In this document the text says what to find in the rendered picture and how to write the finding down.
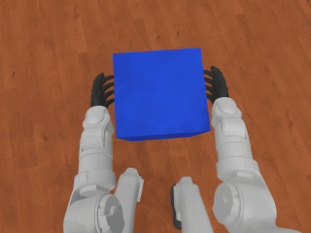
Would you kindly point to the left robot forearm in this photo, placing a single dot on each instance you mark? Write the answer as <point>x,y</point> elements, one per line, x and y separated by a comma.
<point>95,173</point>

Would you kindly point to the right robot forearm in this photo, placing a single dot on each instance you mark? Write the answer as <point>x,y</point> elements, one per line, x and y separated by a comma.
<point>235,159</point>

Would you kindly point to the robot left upper arm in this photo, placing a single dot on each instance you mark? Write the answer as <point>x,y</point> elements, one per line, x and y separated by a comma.
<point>101,213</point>

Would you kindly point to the robot right hand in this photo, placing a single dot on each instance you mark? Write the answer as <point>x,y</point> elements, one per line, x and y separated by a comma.
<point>218,86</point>

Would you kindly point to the robot left hand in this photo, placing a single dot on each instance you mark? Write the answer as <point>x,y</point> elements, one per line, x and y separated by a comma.
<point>98,95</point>

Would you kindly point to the robot right shin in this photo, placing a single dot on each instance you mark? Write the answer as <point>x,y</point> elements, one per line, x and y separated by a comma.
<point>183,180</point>

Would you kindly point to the carton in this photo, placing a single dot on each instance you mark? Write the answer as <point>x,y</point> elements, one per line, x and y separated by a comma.
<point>160,94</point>

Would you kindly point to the robot right upper arm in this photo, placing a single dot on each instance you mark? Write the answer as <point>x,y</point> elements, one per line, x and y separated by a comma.
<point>246,208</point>

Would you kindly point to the robot left shin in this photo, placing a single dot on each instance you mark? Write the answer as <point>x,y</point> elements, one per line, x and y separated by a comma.
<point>130,170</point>

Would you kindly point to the robot shin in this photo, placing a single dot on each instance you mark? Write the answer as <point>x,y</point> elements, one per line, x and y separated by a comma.
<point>183,180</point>
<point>130,170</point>

